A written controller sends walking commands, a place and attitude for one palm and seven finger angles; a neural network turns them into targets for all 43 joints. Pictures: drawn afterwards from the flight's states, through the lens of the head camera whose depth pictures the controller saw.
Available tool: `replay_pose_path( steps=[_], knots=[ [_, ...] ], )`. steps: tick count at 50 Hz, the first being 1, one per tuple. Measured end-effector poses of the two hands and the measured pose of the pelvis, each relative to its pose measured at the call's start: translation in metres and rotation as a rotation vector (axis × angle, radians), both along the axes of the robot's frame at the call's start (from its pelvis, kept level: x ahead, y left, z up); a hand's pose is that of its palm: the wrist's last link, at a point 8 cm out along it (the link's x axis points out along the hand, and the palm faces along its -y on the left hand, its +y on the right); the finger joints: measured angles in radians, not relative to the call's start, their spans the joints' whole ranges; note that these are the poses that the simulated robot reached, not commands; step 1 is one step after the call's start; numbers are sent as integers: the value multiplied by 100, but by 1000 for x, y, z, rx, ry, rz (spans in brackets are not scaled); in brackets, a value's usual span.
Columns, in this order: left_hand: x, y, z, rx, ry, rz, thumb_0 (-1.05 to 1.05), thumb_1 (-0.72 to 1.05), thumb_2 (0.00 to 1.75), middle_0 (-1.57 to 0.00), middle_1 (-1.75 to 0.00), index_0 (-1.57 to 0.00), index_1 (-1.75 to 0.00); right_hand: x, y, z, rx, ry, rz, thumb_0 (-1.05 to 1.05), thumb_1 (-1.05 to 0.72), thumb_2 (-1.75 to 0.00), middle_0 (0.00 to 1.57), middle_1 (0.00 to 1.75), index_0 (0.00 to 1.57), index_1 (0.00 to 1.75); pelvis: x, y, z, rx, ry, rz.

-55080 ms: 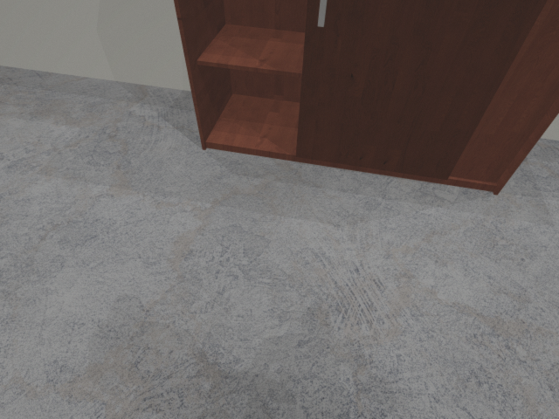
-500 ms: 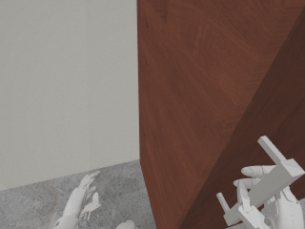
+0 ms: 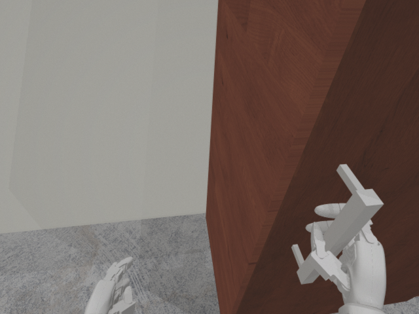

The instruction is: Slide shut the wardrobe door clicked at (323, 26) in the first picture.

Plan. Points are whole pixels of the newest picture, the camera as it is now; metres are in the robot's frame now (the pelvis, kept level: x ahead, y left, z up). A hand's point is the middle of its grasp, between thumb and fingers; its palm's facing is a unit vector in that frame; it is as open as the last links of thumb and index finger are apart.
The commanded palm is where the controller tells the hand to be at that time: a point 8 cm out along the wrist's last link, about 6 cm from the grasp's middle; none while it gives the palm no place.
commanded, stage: stop walking and hold the door there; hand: right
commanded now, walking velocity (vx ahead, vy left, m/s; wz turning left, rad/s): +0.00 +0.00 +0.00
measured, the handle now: (322, 232) +0.24 -0.16 +0.11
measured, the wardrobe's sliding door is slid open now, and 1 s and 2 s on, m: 0.00 0.00 0.00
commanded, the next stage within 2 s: loosen the grip on the handle in 0.52 s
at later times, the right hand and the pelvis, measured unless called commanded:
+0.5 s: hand (317, 253) +0.19 -0.14 +0.13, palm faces +0.17 +0.98 -0.07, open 5.7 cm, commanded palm +0.16 -0.15 +0.12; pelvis +0.01 -0.03 +0.00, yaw -1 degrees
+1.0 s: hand (318, 250) +0.20 -0.14 +0.13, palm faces +0.23 +0.97 -0.11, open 12.0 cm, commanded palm +0.16 -0.19 +0.13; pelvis +0.01 +0.04 -0.01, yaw -8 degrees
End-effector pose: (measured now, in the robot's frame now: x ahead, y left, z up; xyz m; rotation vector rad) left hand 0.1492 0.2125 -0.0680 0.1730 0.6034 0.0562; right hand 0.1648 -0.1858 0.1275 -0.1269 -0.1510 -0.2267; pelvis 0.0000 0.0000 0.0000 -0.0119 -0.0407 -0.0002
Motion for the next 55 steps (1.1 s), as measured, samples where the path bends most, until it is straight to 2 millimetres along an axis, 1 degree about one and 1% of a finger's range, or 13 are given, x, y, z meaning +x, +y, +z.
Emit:
replay_pose_path(
  steps=[6,11,21,31,32,33,34,37,41,44,49,52,55],
  knots=[
    [14,-24,5,-15,-21,-47,1,90,90,-20,-30,-20,-30,0,-1,0,7,-5,34,1,-73,-76,45,140,36,140,-3,-11,1,3,-5,-22],
    [22,-34,5,-5,-4,-76,1,90,90,-20,-30,-20,-30,0,-2,-1,27,-16,55,2,-73,-75,45,140,36,140,-1,-17,1,7,-3,-21],
    [27,-35,3,3,15,-59,1,90,90,-20,-30,-20,-30,1,-3,-1,33,-17,72,2,-73,-76,45,140,36,140,9,-25,2,5,5,-23],
    [32,-31,0,-2,24,-52,1,91,90,-20,-30,-20,-30,0,-2,-1,36,-12,49,2,-72,-78,45,140,38,140,17,-24,3,4,14,-30],
    [33,-32,1,5,28,-58,1,91,90,-20,-30,-20,-30,2,-4,1,-7,-8,69,2,-70,-78,45,140,38,140,15,-22,3,2,13,-35],
    [34,-35,1,2,23,-78,1,91,90,-20,-30,-19,-30,4,-9,2,-71,-13,96,0,-67,-77,45,140,38,140,12,-19,3,-3,7,-41],
    [37,-38,1,-8,19,-104,1,91,90,-20,-30,-19,-30,6,-12,2,-94,-16,117,-1,-64,-75,45,140,38,140,9,-14,2,-7,6,-52],
    [47,-41,1,-33,-5,-167,1,91,90,-20,-30,-20,-30,12,-17,0,-29,-18,109,-4,-50,-72,45,140,40,140,5,-1,-2,-26,4,-75],
    [65,-34,4,-50,-77,-203,1,90,90,-20,-30,-20,-30,10,-17,1,37,-2,12,-3,-30,-64,45,140,42,140,5,8,-6,-10,-15,-106],
    [75,-23,10,-53,-131,-215,1,90,90,-20,-30,-20,-30,7,-5,3,22,-9,11,-2,-10,-54,45,140,43,140,6,17,-8,-6,-27,-120],
    [85,2,14,-27,-163,-218,1,90,90,-20,-30,-20,-30,3,-3,3,1,-8,-4,-1,24,-36,43,137,42,137,10,33,-12,4,-35,-134],
    [89,17,11,-3,-142,-208,1,90,90,-20,-30,-20,-30,2,-3,0,-11,4,9,-1,37,-29,40,134,40,133,13,39,-14,13,-24,-140],
    [92,29,4,19,-109,-195,1,90,90,-20,-30,-20,-30,4,-6,-2,-9,12,4,-1,45,-25,37,130,37,130,17,42,-16,20,-4,-143]
  ],
)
